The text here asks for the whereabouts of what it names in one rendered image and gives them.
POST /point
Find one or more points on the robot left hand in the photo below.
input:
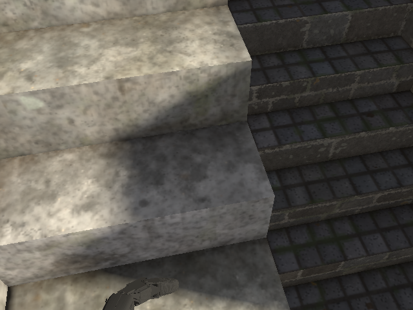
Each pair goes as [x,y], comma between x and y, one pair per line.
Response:
[139,291]

